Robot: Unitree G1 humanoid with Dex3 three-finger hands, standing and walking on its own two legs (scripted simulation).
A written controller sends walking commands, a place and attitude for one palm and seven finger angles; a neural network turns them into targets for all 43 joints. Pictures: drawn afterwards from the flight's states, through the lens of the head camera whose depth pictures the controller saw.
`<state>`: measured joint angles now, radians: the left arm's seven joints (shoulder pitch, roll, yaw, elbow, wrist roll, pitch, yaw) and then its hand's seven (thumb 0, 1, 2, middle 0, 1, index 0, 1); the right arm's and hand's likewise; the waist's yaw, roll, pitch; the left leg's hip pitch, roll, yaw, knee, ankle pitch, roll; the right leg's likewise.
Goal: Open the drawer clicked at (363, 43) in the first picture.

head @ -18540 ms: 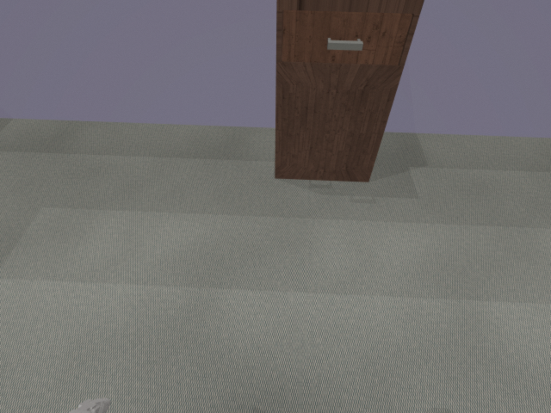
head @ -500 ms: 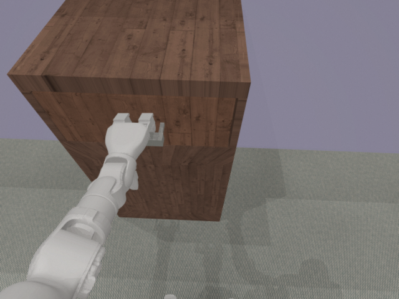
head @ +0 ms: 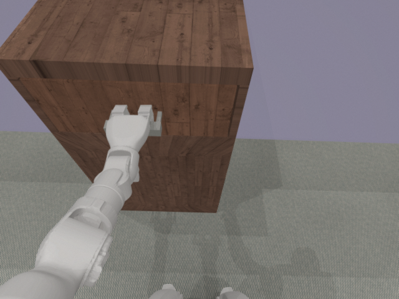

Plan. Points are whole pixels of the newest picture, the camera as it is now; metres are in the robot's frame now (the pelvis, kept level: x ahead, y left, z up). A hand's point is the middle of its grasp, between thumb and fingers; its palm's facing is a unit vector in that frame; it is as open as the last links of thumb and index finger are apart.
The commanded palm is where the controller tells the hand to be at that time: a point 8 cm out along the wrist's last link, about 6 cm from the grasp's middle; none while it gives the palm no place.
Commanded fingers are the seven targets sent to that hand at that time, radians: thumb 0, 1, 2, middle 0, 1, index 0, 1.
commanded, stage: lower the fingers behind the handle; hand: left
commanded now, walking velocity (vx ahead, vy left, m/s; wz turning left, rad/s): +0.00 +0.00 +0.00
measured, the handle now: (135, 121) +0.51 +0.14 +0.02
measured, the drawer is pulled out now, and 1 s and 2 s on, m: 0.00 0.00 0.11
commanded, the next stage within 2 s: close the thumb around the handle in 0.28 s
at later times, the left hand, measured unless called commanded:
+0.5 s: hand (135, 143) +0.46 +0.14 +0.00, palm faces -0.03 -0.03 -1.00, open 13.4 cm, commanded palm +0.44 +0.13 +0.06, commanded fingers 0.00 -0.11 0.47 -0.33 -1.24 -0.33 -1.24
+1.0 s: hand (135, 142) +0.46 +0.14 +0.00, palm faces -0.04 -0.04 -1.00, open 5.7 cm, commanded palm +0.43 +0.13 +0.06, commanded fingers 0.00 0.90 0.90 -0.40 -1.35 -0.40 -1.35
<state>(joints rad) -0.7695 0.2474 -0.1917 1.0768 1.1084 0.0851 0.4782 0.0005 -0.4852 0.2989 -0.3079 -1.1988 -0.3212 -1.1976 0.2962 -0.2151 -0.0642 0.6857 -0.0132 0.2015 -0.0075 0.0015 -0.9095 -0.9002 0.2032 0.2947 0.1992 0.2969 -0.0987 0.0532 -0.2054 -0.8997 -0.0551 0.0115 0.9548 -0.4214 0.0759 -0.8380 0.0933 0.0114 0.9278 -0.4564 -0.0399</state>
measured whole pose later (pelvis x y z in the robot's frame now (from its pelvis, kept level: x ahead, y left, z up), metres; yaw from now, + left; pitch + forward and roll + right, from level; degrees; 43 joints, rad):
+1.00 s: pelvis +0.01 +0.00 +0.00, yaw -1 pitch +21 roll -2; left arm -0.73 0.25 -0.19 1.03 1.10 0.08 0.45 0.00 0.70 0.81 -0.38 -1.33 -0.40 -1.33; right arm 0.30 -0.22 -0.06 0.67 -0.01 0.22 -0.01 0.00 -0.91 -0.90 0.20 0.29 0.20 0.30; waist -0.09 0.05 -0.21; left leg -0.86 -0.05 0.02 0.93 -0.43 0.08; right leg -0.80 0.10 0.02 0.90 -0.46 -0.04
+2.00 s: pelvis +0.01 -0.01 +0.01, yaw +0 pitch +14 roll -1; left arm -0.27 0.22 -0.27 0.59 1.11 0.08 0.45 0.01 0.70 0.83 -0.33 -1.35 -0.42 -1.35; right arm 0.18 -0.21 -0.06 0.60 0.00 0.24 0.01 0.00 -0.91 -0.90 0.20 0.29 0.20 0.30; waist 0.00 0.06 -0.19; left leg -0.72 -0.06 0.02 0.90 -0.43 0.07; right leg -0.67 0.09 0.02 0.89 -0.47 -0.05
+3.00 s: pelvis +0.01 -0.02 +0.00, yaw +0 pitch +12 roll +1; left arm 0.29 0.26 -0.27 0.05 1.13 0.05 0.48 0.04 0.68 0.83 -0.31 -1.35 -0.42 -1.35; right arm 0.11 -0.22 -0.02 0.51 -0.03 0.18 0.06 0.01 -0.91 -0.90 0.20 0.29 0.20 0.30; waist 0.06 0.06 -0.18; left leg -0.70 -0.06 0.04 0.95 -0.46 0.06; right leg -0.67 0.09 0.04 0.97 -0.52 -0.06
